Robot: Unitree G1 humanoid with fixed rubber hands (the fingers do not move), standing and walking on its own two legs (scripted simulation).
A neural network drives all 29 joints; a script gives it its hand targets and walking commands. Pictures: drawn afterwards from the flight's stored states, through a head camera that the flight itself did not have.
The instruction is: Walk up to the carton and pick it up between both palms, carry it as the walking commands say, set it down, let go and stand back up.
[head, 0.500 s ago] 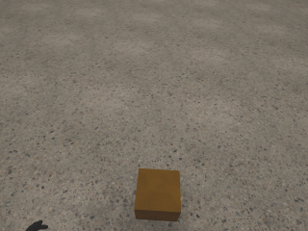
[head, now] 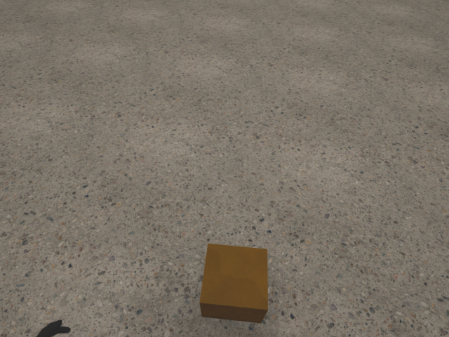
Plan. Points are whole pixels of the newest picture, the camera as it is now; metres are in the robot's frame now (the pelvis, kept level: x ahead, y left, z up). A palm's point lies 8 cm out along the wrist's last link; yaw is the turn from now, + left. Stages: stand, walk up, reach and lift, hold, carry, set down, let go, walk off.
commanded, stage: walk up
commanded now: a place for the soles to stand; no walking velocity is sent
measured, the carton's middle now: (234, 283) +0.44 -0.03 -0.65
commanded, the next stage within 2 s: reach and lift in 0.48 s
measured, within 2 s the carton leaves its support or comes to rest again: neither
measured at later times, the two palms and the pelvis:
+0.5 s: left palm out of the picture +0.09 +0.33 -0.07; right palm out of the picture +0.10 -0.33 -0.07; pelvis +0.00 +0.00 +0.00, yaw +1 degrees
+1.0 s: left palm (77, 295) +0.22 +0.30 -0.09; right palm (381, 313) +0.21 -0.29 -0.10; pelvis +0.02 -0.01 -0.01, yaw -3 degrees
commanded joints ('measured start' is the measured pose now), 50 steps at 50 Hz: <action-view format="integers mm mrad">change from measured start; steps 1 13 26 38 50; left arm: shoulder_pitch -55 -55 -298 -248 -356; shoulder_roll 201 165 46 75 4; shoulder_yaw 46 39 152 261 176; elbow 15 16 -353 -207 -189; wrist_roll -4 -19 21 24 -82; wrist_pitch -28 -20 55 59 -10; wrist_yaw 14 11 -4 -50 2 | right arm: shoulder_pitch -86 -99 -313 -354 -452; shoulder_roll -142 -166 -77 53 36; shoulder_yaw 0 -3 -144 -73 -102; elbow -56 -55 -315 -261 -214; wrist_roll -16 -17 -16 -22 7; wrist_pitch -4 -7 80 101 39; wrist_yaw -6 -13 48 32 9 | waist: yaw -17 -4 -45 6 -13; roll -11 60 90 -81 61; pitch -4 -35 181 -39 -456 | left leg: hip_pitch -116 -88 -123 -41 -157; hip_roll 53 129 10 -27 16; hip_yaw -128 -315 94 162 41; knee -83 -198 -284 -25 151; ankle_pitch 165 172 -190 106 754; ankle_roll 61 123 -64 -37 -73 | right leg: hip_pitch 85 106 23 3 -257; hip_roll -133 -15 143 88 124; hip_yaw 230 171 49 164 179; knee -246 -130 -185 -117 171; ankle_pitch -86 -65 -82 146 527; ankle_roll -107 -66 15 28 11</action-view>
